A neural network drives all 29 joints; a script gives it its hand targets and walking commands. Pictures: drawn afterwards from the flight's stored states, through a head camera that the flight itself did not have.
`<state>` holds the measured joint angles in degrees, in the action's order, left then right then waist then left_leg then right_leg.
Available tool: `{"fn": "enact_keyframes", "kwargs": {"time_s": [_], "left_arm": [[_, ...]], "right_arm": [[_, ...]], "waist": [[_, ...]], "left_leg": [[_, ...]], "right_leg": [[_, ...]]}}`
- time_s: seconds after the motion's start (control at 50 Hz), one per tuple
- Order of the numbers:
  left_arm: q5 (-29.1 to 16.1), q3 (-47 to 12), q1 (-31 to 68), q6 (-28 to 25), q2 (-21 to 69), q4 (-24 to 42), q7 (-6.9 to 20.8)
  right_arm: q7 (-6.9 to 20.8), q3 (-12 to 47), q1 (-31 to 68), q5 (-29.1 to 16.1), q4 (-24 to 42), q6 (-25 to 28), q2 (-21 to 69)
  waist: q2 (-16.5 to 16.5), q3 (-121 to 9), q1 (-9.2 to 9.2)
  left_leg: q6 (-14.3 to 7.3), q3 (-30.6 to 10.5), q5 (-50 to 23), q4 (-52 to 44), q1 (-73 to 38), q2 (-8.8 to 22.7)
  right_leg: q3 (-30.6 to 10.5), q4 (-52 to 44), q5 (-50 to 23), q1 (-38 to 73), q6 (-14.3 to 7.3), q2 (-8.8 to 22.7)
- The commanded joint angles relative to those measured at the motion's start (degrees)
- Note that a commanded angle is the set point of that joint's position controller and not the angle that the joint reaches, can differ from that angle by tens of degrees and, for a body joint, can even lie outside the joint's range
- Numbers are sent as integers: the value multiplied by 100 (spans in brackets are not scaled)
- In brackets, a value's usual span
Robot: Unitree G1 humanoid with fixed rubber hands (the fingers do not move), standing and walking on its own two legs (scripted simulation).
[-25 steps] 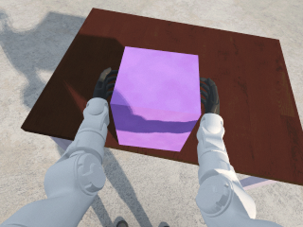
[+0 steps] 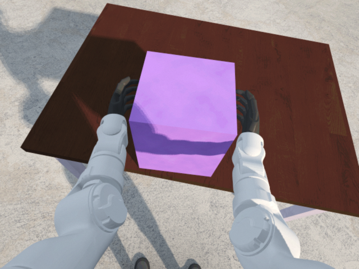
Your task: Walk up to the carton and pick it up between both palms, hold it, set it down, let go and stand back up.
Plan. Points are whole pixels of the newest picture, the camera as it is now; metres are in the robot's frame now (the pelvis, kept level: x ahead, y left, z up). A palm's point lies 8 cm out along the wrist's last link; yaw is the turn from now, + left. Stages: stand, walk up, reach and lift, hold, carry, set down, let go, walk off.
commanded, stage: set down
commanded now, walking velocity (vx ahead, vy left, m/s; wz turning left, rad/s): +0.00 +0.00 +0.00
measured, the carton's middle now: (182, 120) +0.47 +0.00 -0.04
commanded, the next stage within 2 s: none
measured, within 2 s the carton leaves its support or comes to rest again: neither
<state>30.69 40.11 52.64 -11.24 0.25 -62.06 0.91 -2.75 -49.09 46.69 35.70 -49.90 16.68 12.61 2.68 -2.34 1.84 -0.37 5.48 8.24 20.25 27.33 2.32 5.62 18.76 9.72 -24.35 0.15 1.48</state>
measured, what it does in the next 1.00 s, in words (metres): stands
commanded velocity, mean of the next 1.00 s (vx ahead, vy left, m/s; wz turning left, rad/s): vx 0.00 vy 0.00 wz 0.00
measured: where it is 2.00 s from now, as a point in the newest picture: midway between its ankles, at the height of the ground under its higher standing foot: outside the picture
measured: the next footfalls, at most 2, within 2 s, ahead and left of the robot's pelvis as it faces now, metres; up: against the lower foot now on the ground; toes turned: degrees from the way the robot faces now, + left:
none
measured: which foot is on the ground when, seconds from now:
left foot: down 0.00-1.00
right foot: down 0.00-1.00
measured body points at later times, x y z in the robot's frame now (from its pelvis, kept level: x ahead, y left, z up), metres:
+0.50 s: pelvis -0.01 +0.00 +0.00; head +0.10 +0.02 +0.43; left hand +0.46 +0.15 +0.02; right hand +0.42 -0.15 +0.03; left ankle +0.00 +0.11 -0.74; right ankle -0.03 -0.12 -0.74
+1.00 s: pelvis -0.01 +0.00 -0.02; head +0.10 +0.02 +0.41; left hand +0.48 +0.16 +0.02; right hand +0.44 -0.16 +0.01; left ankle +0.00 +0.11 -0.74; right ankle -0.02 -0.12 -0.74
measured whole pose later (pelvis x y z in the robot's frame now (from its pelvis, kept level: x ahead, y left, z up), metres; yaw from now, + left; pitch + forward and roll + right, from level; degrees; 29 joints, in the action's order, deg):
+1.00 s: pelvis -0.01 +0.00 -0.02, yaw -2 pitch +26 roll -2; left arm -6.0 3.0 67.7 -20.4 -15.5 -96.4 -3.5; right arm -7.3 -13.0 56.9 -2.2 -79.7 16.2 -3.5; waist -0.1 -13.3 3.8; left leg 0.0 4.1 13.7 35.1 47.0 4.5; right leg 4.8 30.6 13.2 -43.0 -0.3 -0.1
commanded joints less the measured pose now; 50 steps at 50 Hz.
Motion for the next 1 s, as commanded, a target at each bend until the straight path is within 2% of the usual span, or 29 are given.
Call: {"fn": "enact_keyframes", "kwargs": {"time_s": [0.0, 0.06, 0.08, 0.14, 0.24, 0.28, 0.36, 0.44, 0.46, 0.52, 0.56, 0.58, 0.64, 0.68, 0.7, 0.74, 0.84, 0.9, 0.92, 0.98], "left_arm": [[271, -915, 2400, -144, 1837, -136, 499], [301, -904, 2423, -150, 1867, -31, 496], [318, -855, 2412, -154, 1795, -52, 494], [304, -909, 2422, -159, 1902, 13, 474], [284, -885, 2358, -126, 1715, 26, 455], [282, -846, 2340, -108, 1541, -7, 453], [202, -700, 2263, -148, 915, 16, 326], [-21, -854, 2465, -219, 676, -11, 173], [-75, -844, 2436, -248, 545, -45, 124], [-126, -968, 2513, -292, 626, -256, 113], [-184, -951, 2417, -346, 216, -309, 41], [-299, -995, 2474, -375, -4, -261, -31], [-768, -1367, 2563, -402, -568, -514, -252], [-1259, -1693, 2705, -442, -1136, -749, -442], [-1565, -1937, 2859, -478, -1226, -884, -500], [-2148, -2379, 3114, -567, -1435, -1232, -574], [-3241, -3329, 3488, -953, -1980, -2159, -552], [-3662, -3718, 3638, -1136, -2212, -2627, -493], [-3793, -3817, 3615, -1160, -2242, -2902, -444], [-4136, -4148, 3745, -1244, -2346, -3138, -350]], "right_arm": [[684, 1265, 1996, 357, -638, -135, 2224], [687, 1197, 2005, 367, -593, -139, 2234], [691, 1213, 1977, 378, -602, -163, 2265], [701, 1166, 1951, 380, -583, -160, 2231], [675, 1095, 1875, 403, -619, -216, 1999], [663, 1069, 1790, 364, -629, -269, 1940], [517, 1073, 1740, 198, -528, -289, 1407], [367, 1104, 1809, -3, -648, -306, 1207], [334, 1139, 1821, -64, -579, -287, 1045], [304, 1205, 1902, -119, -704, -287, 1212], [238, 1280, 1856, -243, -662, -283, 863], [195, 1345, 1845, -386, -660, -284, 625], [-12, 1578, 1888, -900, -948, -296, -63], [-192, 1985, 2093, -1501, -1115, -271, -649], [-272, 2193, 2233, -1787, -1244, -257, -838], [-377, 2514, 2523, -2279, -1461, -191, -1130], [-471, 3235, 2865, -3299, -1933, 40, -1891], [-486, 3571, 3047, -3728, -2218, 177, -2392], [-481, 3739, 3134, -3902, -2258, 208, -2518], [-454, 4032, 3368, -4269, -2451, 284, -2864]], "waist": [[-423, -2874, -103], [-478, -2896, -62], [-398, -2864, -82], [-564, -2954, -49], [-561, -2883, -18], [-533, -2814, -35], [-410, -2883, -90], [-464, -2831, 9], [-457, -2987, -39], [-488, -3042, -25], [-457, -3217, -76], [-508, -3335, -97], [-642, -3414, 34], [-710, -3648, -26], [-764, -3800, 44], [-839, -4188, 65], [-940, -4849, 158], [-1045, -4931, 169], [-981, -4856, 158], [-910, -4872, 160]], "left_leg": [[-9, 75, -2138, 275, -1767, -90], [6, 68, -2087, 289, -1709, -126], [-40, 63, -2005, 277, -1637, -123], [-1, 52, -2265, 389, -1801, -124], [28, 30, -2296, 458, -1907, -95], [-40, 30, -2160, 426, -1831, -117], [-71, 37, -2054, 457, -1566, -157], [-62, -25, -1919, 498, -1556, -129], [-58, -14, -1971, 532, -1541, -142], [-96, -29, -1770, 534, -1317, -144], [-89, -59, -1900, 579, -1258, -154], [-73, -72, -1937, 587, -1263, -144], [5, -118, -1843, 707, -1294, -99], [30, -164, -1969, 893, -1204, -74], [67, -220, -1972, 968, -1182, -70], [116, -267, -2014, 1155, -1046, -45], [297, -414, -2427, 1690, -1190, -7], [399, -435, -2701, 1911, -1311, 1], [421, -470, -2778, 1976, -1284, -9], [437, -482, -2772, 2050, -1178, -42]], "right_leg": [[98, 118, -1487, 893, 153, -152], [88, 111, -1394, 876, 160, -163], [62, 128, -1385, 899, 173, -143], [105, 164, -1387, 649, 157, -165], [112, 151, -1172, 470, 117, -181], [85, 135, -1150, 495, 134, -156], [10, 216, -1286, 604, 171, -143], [-24, 206, -1038, 342, 122, -159], [-28, 219, -1058, 340, 129, -168], [-77, 259, -1053, 415, 96, -140], [-95, 317, -1204, 472, 124, -148], [-105, 322, -1256, 442, 100, -158], [-163, 295, -1036, 154, 36, -205], [-222, 374, -1065, -28, -14, -246], [-229, 425, -1139, -115, -40, -261], [-239, 586, -1249, -355, -85, -284], [-202, 972, -1596, -842, -137, -305], [-145, 1094, -1673, -1142, -123, -335], [-121, 1134, -1725, -1232, -129, -334], [-84, 1267, -1800, -1325, -87, -355]]}}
